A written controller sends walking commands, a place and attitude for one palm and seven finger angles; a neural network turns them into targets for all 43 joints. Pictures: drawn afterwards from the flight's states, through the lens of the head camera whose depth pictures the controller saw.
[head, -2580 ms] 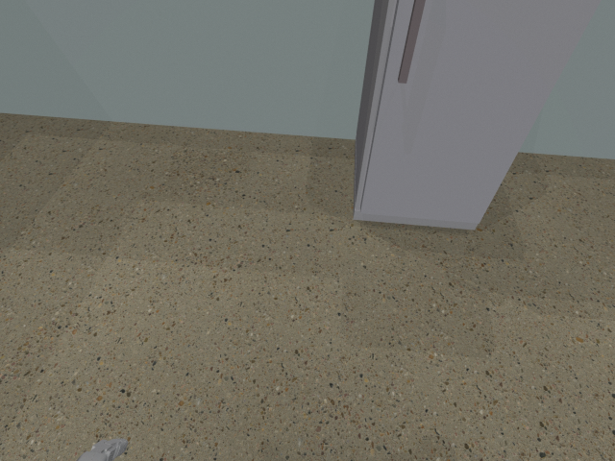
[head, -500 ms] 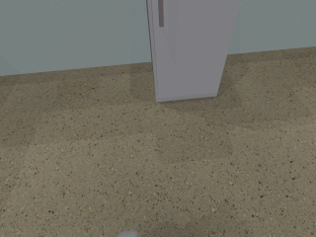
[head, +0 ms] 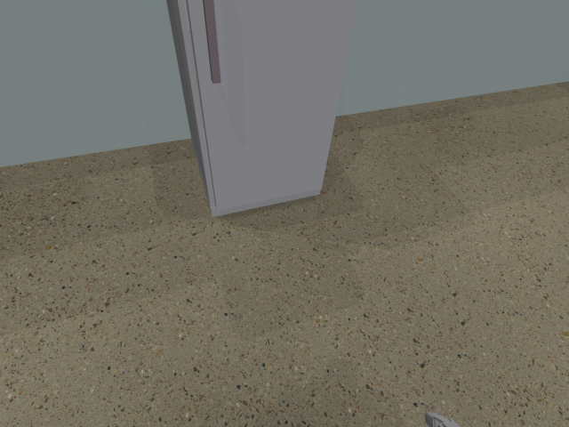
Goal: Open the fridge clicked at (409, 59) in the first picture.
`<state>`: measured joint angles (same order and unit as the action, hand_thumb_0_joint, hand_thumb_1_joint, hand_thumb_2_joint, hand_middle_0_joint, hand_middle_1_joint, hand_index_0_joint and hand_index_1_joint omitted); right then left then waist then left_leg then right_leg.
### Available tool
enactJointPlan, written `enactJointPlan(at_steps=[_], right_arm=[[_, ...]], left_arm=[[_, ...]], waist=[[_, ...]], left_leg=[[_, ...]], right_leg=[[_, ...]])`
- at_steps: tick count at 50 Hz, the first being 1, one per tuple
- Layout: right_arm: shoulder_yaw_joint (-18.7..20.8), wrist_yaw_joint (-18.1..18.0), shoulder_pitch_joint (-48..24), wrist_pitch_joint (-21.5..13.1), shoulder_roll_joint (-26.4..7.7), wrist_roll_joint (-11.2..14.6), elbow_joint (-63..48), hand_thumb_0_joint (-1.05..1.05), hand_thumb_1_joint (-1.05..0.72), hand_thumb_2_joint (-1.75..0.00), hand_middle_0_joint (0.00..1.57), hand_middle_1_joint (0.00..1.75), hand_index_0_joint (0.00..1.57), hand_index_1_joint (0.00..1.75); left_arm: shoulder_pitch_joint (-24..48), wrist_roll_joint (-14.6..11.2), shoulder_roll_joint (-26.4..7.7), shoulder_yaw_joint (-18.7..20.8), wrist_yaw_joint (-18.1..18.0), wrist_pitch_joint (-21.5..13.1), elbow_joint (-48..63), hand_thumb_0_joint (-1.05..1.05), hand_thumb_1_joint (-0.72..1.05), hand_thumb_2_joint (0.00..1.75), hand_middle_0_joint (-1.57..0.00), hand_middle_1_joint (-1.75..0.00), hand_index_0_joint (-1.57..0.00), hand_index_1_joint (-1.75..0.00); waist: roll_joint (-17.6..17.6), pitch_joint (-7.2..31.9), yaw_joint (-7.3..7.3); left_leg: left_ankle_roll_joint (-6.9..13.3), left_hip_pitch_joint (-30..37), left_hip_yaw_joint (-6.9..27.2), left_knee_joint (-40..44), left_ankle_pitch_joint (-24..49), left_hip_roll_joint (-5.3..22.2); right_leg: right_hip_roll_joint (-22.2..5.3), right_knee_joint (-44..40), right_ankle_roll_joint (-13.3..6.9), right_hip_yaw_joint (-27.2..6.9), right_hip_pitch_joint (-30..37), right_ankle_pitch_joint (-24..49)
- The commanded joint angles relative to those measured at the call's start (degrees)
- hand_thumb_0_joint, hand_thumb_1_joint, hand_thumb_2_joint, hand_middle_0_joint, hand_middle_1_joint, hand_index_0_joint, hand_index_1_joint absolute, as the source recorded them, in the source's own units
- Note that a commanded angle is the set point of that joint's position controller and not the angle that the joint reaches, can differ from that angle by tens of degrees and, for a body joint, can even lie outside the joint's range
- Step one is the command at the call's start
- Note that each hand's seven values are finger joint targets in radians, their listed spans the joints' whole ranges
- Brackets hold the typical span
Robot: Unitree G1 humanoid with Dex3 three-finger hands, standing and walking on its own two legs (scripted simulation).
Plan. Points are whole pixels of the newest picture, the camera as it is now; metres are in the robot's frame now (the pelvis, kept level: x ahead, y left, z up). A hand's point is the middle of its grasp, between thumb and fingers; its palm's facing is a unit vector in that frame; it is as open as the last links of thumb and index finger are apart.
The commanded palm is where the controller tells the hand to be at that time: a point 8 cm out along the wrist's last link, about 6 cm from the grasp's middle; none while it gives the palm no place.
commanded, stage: walk to a spot facing it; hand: left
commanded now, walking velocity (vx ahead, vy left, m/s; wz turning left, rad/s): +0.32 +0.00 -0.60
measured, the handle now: out of the picture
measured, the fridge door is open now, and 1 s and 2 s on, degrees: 0 0 0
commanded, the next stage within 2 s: turn to face it in 0.88 s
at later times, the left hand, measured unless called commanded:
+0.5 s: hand (256, 300) +0.38 +0.10 -0.18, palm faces -0.42 -0.90 -0.14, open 7.3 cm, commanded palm none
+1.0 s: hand (255, 255) +0.48 +0.12 -0.17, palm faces -0.42 -0.88 -0.23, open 7.3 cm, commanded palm none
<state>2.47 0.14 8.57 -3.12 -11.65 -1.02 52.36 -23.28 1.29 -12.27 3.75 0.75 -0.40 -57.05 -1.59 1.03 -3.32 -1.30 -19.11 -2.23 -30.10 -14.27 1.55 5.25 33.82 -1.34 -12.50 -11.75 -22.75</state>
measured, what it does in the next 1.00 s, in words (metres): walks ahead, turning right: right foot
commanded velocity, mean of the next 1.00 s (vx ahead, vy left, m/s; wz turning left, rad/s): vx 0.27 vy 0.00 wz -0.49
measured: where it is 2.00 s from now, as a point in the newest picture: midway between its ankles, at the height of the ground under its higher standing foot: (313, 378)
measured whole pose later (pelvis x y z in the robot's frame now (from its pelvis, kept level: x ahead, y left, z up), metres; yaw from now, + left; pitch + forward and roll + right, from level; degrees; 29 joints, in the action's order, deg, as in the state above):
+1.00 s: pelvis +0.39 -0.06 +0.00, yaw -34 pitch +1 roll +0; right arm 2.0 0.3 4.4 -2.0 -10.2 -1.3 51.8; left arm -20.7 1.2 -12.1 3.7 0.3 -1.9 -56.9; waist -0.2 -1.1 -4.9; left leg -3.7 -23.8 -4.6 -33.8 -13.2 4.5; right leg 4.2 29.9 -3.0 -3.6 -9.3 -21.3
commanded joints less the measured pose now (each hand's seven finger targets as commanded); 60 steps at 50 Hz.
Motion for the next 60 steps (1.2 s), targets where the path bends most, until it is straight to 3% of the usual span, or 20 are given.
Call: enactJointPlan(at_steps=[1,7,18,22,24,25,26,27,28,30,34,39,45,47,49,50,51,52,56,60], right_arm=[[3.3,-1.2,13.2,-0.2,-14.0,-0.3,-1.6,0.0,-0.9,-0.9,0.2,0.3,0.2,0.3],[0.6,-2.0,12.2,-2.3,-4.8,0.0,0.8,0.0,-0.9,-0.9,0.2,0.3,0.2,0.3],[0.3,-2.4,23.1,-2.1,-4.3,-0.6,7.2,0.0,-0.9,-0.9,0.2,0.3,0.2,0.3],[1.3,-2.3,21.9,-1.6,-7.6,-0.2,7.3,0.0,-0.9,-0.9,0.2,0.3,0.2,0.3],[1.6,-1.9,18.1,-1.4,-9.7,0.3,5.7,0.0,-0.9,-0.9,0.2,0.3,0.2,0.3],[1.2,-1.1,17.8,-1.2,-7.8,1.2,4.5,0.0,-0.9,-0.9,0.2,0.3,0.2,0.3],[0.6,-1.2,19.6,-1.6,-3.3,1.7,2.3,0.0,-0.9,-0.9,0.2,0.3,0.2,0.3],[1.0,-1.6,13.4,-1.6,-4.9,1.5,0.6,0.0,-0.9,-0.9,0.2,0.3,0.2,0.3],[1.2,-1.1,12.2,-1.8,-5.4,0.9,0.7,0.0,-0.9,-0.9,0.2,0.3,0.2,0.3],[1.1,-1.2,11.5,-0.3,-4.5,0.2,1.3,0.0,-0.9,-0.9,0.2,0.3,0.2,0.3],[1.0,-0.9,14.3,2.0,-1.7,-0.5,2.3,0.0,-0.9,-0.9,0.2,0.3,0.2,0.3],[1.2,0.2,6.5,1.6,-2.3,-0.7,-1.0,0.0,-0.9,-0.9,0.2,0.3,0.2,0.3],[0.8,0.2,-4.7,0.3,-2.6,-0.2,-5.2,0.0,-0.9,-0.9,0.2,0.3,0.2,0.3],[0.9,-0.1,-4.4,-0.1,-3.1,0.1,-5.2,0.0,-0.9,-0.9,0.2,0.3,0.2,0.3],[1.4,-1.2,3.3,-0.4,-5.5,0.0,-2.4,0.0,-0.9,-0.9,0.2,0.3,0.2,0.3],[2.1,-1.7,10.2,-0.8,-9.8,-0.7,-0.5,0.0,-0.9,-0.9,0.2,0.3,0.2,0.3],[2.9,-1.4,16.4,-0.7,-14.3,-0.6,1.1,0.0,-0.9,-0.9,0.2,0.3,0.2,0.3],[1.7,-1.4,16.4,0.3,-12.2,-0.4,1.4,0.0,-0.9,-0.9,0.2,0.3,0.2,0.3],[-0.6,-1.7,5.6,0.2,-5.1,-0.4,1.5,0.0,-0.9,-0.9,0.2,0.3,0.2,0.3],[0.2,-1.4,5.1,1.1,-6.5,0.0,2.7,0.0,-0.9,-0.9,0.2,0.3,0.2,0.3]], left_arm=[[6.9,0.2,-5.8,2.2,0.5,-1.9,8.0,0.0,0.9,0.9,-0.2,-0.3,-0.2,-0.3],[6.2,1.0,-2.1,2.1,2.1,0.6,5.2,0.0,0.9,0.9,-0.2,-0.3,-0.2,-0.3],[24.2,0.6,0.6,-0.1,2.8,0.8,9.9,0.0,0.9,0.9,-0.2,-0.3,-0.2,-0.3],[17.8,0.7,-1.7,0.5,2.2,0.0,7.9,0.0,0.9,0.9,-0.2,-0.3,-0.2,-0.3],[5.0,0.9,-5.6,1.8,1.7,-1.0,4.2,0.0,0.9,0.9,-0.2,-0.3,-0.2,-0.3],[-1.5,1.0,-10.9,3.0,1.2,-1.5,2.3,0.0,0.9,0.9,-0.2,-0.3,-0.2,-0.3],[-5.5,0.1,-16.1,3.9,0.1,-2.0,1.8,0.0,0.9,0.9,-0.2,-0.3,-0.2,-0.3],[-3.9,-1.2,-17.2,4.4,-0.7,-1.3,2.3,0.0,0.9,0.9,-0.2,-0.3,-0.2,-0.3],[1.1,-1.3,-14.4,3.5,-0.9,-1.5,3.4,0.0,0.9,0.9,-0.2,-0.3,-0.2,-0.3],[7.2,-1.3,-10.5,2.2,-1.1,-2.1,4.7,0.0,0.9,0.9,-0.2,-0.3,-0.2,-0.3],[10.7,0.0,-7.8,1.4,-1.1,-3.3,4.4,0.0,0.9,0.9,-0.2,-0.3,-0.2,-0.3],[7.5,-0.2,-7.2,1.5,-0.5,-3.7,3.3,0.0,0.9,0.9,-0.2,-0.3,-0.2,-0.3],[1.7,0.0,-8.4,2.0,-1.1,-3.1,3.2,0.0,0.9,0.9,-0.2,-0.3,-0.2,-0.3],[1.8,-0.1,-9.2,2.4,-1.2,-2.6,3.5,0.0,0.9,0.9,-0.2,-0.3,-0.2,-0.3],[4.3,-0.6,-8.5,2.3,-1.4,-2.4,4.1,0.0,0.9,0.9,-0.2,-0.3,-0.2,-0.3],[3.5,-1.4,-6.0,1.8,-1.3,-2.5,4.4,0.0,0.9,0.9,-0.2,-0.3,-0.2,-0.3],[2.0,-1.6,-3.0,0.5,-1.0,-3.0,4.3,0.0,0.9,0.9,-0.2,-0.3,-0.2,-0.3],[1.8,-1.0,-4.8,0.6,-1.8,-2.8,3.5,0.0,0.9,0.9,-0.2,-0.3,-0.2,-0.3],[4.4,-0.3,-1.9,-0.3,-1.3,-1.3,0.8,0.0,0.9,0.9,-0.2,-0.3,-0.2,-0.3],[4.6,-0.6,-0.4,-0.9,-1.5,0.3,0.4,0.0,0.9,0.9,-0.2,-0.3,-0.2,-0.3]], waist=[[10.1,-2.8,6.98],[9.0,-6.4,2.41],[8.7,-10.2,6.69],[10.5,-3.6,2.96],[11.1,4.0,-3.63],[3.4,9.8,-6.63],[-7.8,17.5,-5.55],[-2.3,15.4,-5.66],[1.1,7.0,-3.41],[4.3,1.5,1.25],[1.8,-3.1,6.07],[-5.7,-3.6,4.14],[-6.0,-0.9,-0.12],[-6.1,0.6,0.22],[-4.8,4.2,4.73],[3.7,10.0,7.21],[18.0,14.2,8.31],[12.6,11.5,8.18],[11.1,-2.1,3.42],[13.1,-0.7,2.7]], left_leg=[[9.8,19.0,29.9,20.9,-22.7,27.3],[2.0,12.2,1.4,18.5,10.5,15.4],[4.7,24.4,-11.1,15.5,37.5,15.3],[4.3,26.9,-15.5,1.2,63.2,16.9],[2.6,19.6,-16.8,-17.1,57.4,16.1],[0.7,3.3,-16.6,-34.1,32.4,13.6],[-2.5,-15.6,-11.4,-55.9,-18.4,3.0],[-0.6,-20.0,-1.7,-59.1,-17.8,4.3],[-0.2,-20.5,0.5,-55.8,-9.8,7.4],[-1.5,-15.9,1.8,-50.5,-5.6,10.0],[-2.4,-9.1,0.0,-38.9,-3.5,9.6],[-3.3,-13.3,-0.2,-27.2,4.1,8.3],[-2.7,-11.9,-2.0,-11.4,-1.3,3.7],[-2.3,-7.0,-3.0,-5.4,-2.5,2.3],[-1.2,9.8,-3.3,5.6,6.7,2.5],[2.3,26.4,5.4,6.1,21.6,12.1],[9.9,36.4,19.4,3.9,46.0,27.5],[13.8,31.4,17.8,4.4,53.2,28.2],[10.5,9.8,7.6,10.9,39.5,17.1],[9.6,5.7,5.2,12.0,29.7,12.5]], right_leg=[[-5.6,31.2,0.5,8.0,-30.6,-6.5],[-9.0,37.8,2.3,11.2,-28.0,11.7],[-7.6,13.2,0.9,21.6,-30.5,14.8],[-2.2,4.6,-3.2,25.0,-15.9,10.2],[-1.4,-1.9,-5.2,24.4,4.2,12.7],[-11.0,-4.1,-9.3,13.2,22.9,17.3],[-28.9,-6.5,-17.9,-19.1,35.3,29.7],[-30.1,-11.9,-19.9,-20.5,32.0,28.3],[-26.5,-13.4,-15.6,-10.6,23.4,28.5],[-23.8,-16.4,-10.2,-6.7,7.3,25.0],[-17.5,-19.5,-10.5,2.5,-9.5,22.2],[-13.7,-19.4,-9.6,2.6,-6.3,18.1],[-15.1,-12.2,-9.2,-2.8,6.1,35.9],[-15.0,-8.5,-8.5,-3.7,7.7,40.3],[-11.8,1.0,-4.8,-0.8,1.4,43.1],[-6.5,11.8,-1.3,4.3,-9.4,30.1],[-1.8,29.0,1.6,12.4,-21.1,-9.2],[-4.5,34.5,1.8,10.0,-21.3,-13.9],[-9.5,25.2,3.5,12.4,-14.7,-6.1],[-7.9,14.5,4.4,16.5,-7.7,-0.2]])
